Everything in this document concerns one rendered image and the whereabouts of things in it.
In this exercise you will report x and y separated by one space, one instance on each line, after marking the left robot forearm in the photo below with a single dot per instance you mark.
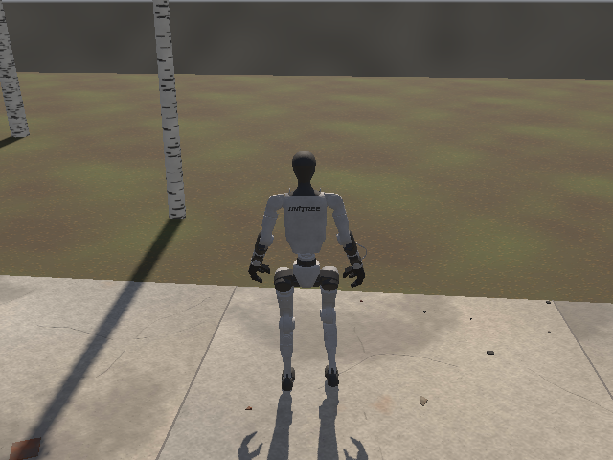
259 252

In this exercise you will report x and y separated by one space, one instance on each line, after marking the left robot upper arm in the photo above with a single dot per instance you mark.
274 203

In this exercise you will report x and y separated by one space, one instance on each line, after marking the right robot upper arm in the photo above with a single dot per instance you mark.
335 202

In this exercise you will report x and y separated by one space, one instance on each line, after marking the left robot hand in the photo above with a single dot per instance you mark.
253 269

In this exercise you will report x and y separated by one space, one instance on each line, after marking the robot head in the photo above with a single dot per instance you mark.
303 164

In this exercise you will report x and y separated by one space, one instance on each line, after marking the robot torso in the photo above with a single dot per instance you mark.
305 221

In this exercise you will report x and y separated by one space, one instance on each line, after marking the right robot forearm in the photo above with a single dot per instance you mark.
352 253

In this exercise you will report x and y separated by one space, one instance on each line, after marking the right robot hand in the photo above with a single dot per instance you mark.
355 272

